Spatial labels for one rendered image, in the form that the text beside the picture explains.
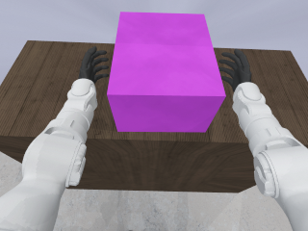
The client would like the left robot hand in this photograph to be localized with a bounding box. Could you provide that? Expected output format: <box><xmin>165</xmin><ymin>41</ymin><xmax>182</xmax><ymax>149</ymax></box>
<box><xmin>78</xmin><ymin>46</ymin><xmax>109</xmax><ymax>84</ymax></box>

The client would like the right robot upper arm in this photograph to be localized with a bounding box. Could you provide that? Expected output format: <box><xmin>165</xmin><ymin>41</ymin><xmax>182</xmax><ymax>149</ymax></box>
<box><xmin>253</xmin><ymin>145</ymin><xmax>308</xmax><ymax>231</ymax></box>

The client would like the left robot upper arm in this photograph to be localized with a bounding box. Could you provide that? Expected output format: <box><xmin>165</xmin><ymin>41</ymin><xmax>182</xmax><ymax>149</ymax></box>
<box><xmin>0</xmin><ymin>133</ymin><xmax>87</xmax><ymax>231</ymax></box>

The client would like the left robot forearm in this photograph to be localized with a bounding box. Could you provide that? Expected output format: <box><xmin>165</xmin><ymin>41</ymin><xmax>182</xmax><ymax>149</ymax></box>
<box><xmin>21</xmin><ymin>78</ymin><xmax>98</xmax><ymax>177</ymax></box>

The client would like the pedestal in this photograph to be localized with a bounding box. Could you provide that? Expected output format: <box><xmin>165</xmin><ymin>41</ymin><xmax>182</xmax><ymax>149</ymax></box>
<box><xmin>0</xmin><ymin>40</ymin><xmax>308</xmax><ymax>193</ymax></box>

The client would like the right robot hand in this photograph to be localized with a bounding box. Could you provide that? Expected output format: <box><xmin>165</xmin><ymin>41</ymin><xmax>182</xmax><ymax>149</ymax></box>
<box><xmin>218</xmin><ymin>48</ymin><xmax>252</xmax><ymax>92</ymax></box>

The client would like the right robot forearm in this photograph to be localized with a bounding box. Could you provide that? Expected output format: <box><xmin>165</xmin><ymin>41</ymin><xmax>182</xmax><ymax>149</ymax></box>
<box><xmin>232</xmin><ymin>82</ymin><xmax>308</xmax><ymax>157</ymax></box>

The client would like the carton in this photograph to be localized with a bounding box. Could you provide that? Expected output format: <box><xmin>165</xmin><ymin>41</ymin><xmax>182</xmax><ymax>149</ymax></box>
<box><xmin>107</xmin><ymin>12</ymin><xmax>226</xmax><ymax>133</ymax></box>

